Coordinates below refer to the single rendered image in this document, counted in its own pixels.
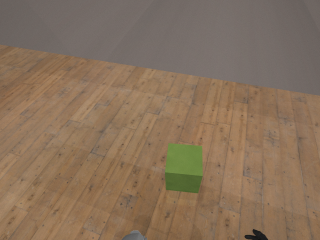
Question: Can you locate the robot left shin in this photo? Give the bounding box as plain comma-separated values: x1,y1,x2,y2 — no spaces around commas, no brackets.
130,230,141,234

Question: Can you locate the robot right hand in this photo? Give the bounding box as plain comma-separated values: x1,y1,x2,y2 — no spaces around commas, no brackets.
244,229,268,240

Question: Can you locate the carton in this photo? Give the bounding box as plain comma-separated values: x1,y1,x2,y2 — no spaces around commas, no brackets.
165,143,203,194

